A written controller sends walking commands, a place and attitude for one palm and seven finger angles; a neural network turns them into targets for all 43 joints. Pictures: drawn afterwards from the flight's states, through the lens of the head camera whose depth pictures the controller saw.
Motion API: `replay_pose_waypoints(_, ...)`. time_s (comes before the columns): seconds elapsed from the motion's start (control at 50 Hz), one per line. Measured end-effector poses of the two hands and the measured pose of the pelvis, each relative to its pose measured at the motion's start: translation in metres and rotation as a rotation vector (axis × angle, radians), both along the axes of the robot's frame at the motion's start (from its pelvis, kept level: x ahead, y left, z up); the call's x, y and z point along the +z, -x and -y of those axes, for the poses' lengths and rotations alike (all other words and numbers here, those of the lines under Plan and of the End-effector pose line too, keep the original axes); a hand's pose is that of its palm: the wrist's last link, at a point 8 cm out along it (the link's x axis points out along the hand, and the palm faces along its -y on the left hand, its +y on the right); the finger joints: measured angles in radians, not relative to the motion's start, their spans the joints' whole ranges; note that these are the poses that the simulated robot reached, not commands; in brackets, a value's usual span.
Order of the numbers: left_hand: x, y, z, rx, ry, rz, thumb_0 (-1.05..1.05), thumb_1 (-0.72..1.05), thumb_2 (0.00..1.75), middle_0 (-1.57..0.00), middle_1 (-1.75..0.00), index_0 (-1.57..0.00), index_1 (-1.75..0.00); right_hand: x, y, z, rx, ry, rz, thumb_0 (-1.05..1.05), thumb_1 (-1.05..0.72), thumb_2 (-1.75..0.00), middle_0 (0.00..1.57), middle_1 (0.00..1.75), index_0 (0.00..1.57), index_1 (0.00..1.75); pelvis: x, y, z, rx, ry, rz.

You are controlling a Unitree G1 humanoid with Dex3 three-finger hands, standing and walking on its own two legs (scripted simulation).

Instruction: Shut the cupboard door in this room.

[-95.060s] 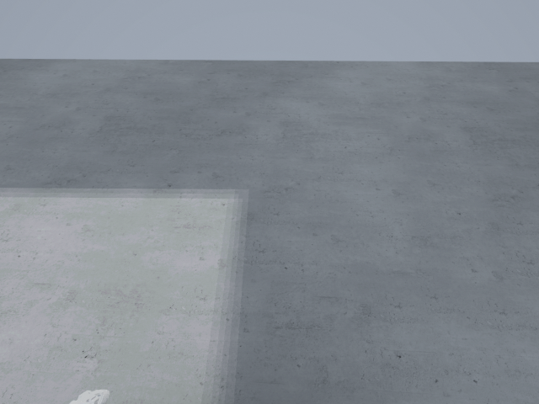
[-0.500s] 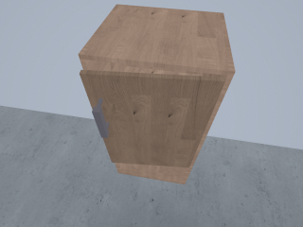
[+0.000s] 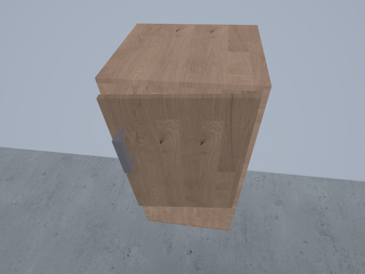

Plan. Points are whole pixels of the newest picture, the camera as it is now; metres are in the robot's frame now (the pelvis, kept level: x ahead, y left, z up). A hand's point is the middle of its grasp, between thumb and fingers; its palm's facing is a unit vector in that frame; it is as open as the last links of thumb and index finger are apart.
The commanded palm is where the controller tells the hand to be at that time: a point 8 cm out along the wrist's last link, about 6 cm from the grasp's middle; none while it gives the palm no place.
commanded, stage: come to a stop and stand still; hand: left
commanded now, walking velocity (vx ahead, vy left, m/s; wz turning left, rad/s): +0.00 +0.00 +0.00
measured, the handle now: (125, 150) +0.46 +0.20 -0.02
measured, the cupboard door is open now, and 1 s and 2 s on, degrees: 6 6 6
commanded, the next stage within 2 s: look again from close up in 0.06 s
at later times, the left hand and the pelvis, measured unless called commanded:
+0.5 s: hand out of the picture +0.02 +0.17 -0.16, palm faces +0.00 -0.98 -0.20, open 7.4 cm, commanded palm none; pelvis +0.02 -0.01 +0.01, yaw +0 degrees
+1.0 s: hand (112, 230) +0.22 +0.17 -0.01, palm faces +0.19 -0.98 -0.03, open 7.0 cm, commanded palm +0.13 +0.22 -0.06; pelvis +0.01 -0.01 -0.02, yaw +3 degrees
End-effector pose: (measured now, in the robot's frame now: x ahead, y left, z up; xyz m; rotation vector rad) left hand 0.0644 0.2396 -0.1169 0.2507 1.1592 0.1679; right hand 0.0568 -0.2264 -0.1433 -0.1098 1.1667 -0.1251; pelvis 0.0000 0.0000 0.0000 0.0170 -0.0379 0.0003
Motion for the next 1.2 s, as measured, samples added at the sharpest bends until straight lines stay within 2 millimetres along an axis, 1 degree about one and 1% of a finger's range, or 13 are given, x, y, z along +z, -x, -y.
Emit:
replay_pose_waypoints(0.16,-0.001,0.026,0.005,0.001,0.021,-0.075,0.01,0.91,0.90,-0.21,-0.30,-0.21,-0.30,0.002,0.025,0.003,0.010,0.002,-0.070,0.00,-0.92,-0.90,0.20,0.30,0.20,0.30,0.005,0.004,0.001,-0.004,-0.005,-0.019)
replay_pose_waypoints(0.28,-0.007,0.046,0.010,0.028,0.043,-0.157,0.01,0.91,0.90,-0.21,-0.30,-0.21,-0.30,0.002,0.050,0.005,0.004,0.012,-0.177,0.00,-0.91,-0.90,0.20,0.30,0.19,0.30,0.008,-0.001,0.003,-0.001,-0.003,-0.032)
replay_pose_waypoints(0.38,-0.011,0.054,0.017,0.044,0.062,-0.208,0.01,0.91,0.90,-0.21,-0.30,-0.20,-0.30,0.004,0.061,0.003,-0.005,0.014,-0.237,0.00,-0.91,-0.90,0.20,0.30,0.19,0.30,0.009,-0.008,0.005,0.001,-0.001,-0.033)
replay_pose_waypoints(0.48,-0.014,0.052,0.024,0.051,0.080,-0.226,0.01,0.91,0.90,-0.20,-0.30,-0.20,-0.30,0.004,0.057,0.000,-0.007,0.010,-0.254,0.00,-0.91,-0.90,0.20,0.30,0.19,0.30,0.010,-0.014,0.007,0.003,0.001,-0.030)
replay_pose_waypoints(0.6,-0.016,0.044,0.027,0.055,0.085,-0.221,0.01,0.91,0.90,-0.21,-0.30,-0.20,-0.30,0.004,0.039,-0.004,-0.004,0.007,-0.231,0.00,-0.91,-0.90,0.20,0.30,0.19,0.30,0.010,-0.021,0.008,0.004,0.002,-0.027)
replay_pose_waypoints(0.8,-0.016,0.029,0.024,0.064,0.072,-0.197,0.01,0.92,0.90,-0.20,-0.29,-0.20,-0.30,0.006,0.016,0.005,0.006,0.030,-0.203,0.01,-0.92,-0.90,0.20,0.30,0.20,0.30,0.010,-0.031,0.009,0.009,0.009,-0.030)
replay_pose_waypoints(0.84,0.001,0.000,0.013,0.145,0.074,-0.012,0.02,0.92,0.90,-0.21,-0.30,-0.21,-0.30,0.011,0.003,0.011,0.004,0.076,-0.090,0.01,-0.92,-0.90,0.20,0.30,0.20,0.30,0.006,-0.029,0.009,0.008,0.010,-0.028)
replay_pose_waypoints(0.94,0.092,-0.096,0.009,0.104,0.058,0.689,0.02,0.92,0.90,-0.23,-0.32,-0.23,-0.33,0.027,-0.053,0.027,0.026,0.111,0.295,0.01,-0.91,-0.90,0.20,0.30,0.20,0.30,-0.005,-0.023,0.009,0.063,0.006,-0.075)
replay_pose_waypoints(1.0,0.115,-0.122,0.018,0.022,0.137,0.989,0.01,0.92,0.90,-0.26,-0.36,-0.26,-0.36,0.036,-0.089,0.035,0.067,0.120,0.463,0.01,-0.91,-0.90,0.20,0.30,0.20,0.30,-0.021,-0.011,0.012,0.060,0.002,-0.142)
replay_pose_waypoints(1.04,0.114,-0.121,0.027,-0.068,0.197,1.132,0.01,0.92,0.90,-0.28,-0.38,-0.28,-0.39,0.040,-0.112,0.039,0.107,0.133,0.554,0.01,-0.91,-0.90,0.20,0.30,0.20,0.30,-0.036,-0.003,0.015,0.054,-0.003,-0.186)
replay_pose_waypoints(1.08,0.100,-0.111,0.034,-0.166,0.234,1.199,0.01,0.91,0.90,-0.31,-0.42,-0.31,-0.43,0.041,-0.132,0.042,0.148,0.147,0.632,0.01,-0.91,-0.90,0.20,0.30,0.20,0.30,-0.054,0.006,0.018,0.050,-0.003,-0.221)
replay_pose_waypoints(1.12,0.080,-0.095,0.037,-0.205,0.264,1.185,0.01,0.91,0.90,-0.35,-0.45,-0.35,-0.46,0.038,-0.149,0.041,0.180,0.156,0.690,0.01,-0.91,-0.90,0.20,0.30,0.19,0.30,-0.072,0.013,0.020,0.051,-0.001,-0.244)
replay_pose_waypoints(1.2,0.046,-0.060,0.026,-0.131,0.261,1.094,0.01,0.90,0.90,-0.42,-0.53,-0.42,-0.54,0.027,-0.168,0.030,0.215,0.151,0.755,0.01,-0.91,-0.90,0.20,0.30,0.19,0.30,-0.098,0.023,0.023,0.061,0.019,-0.264)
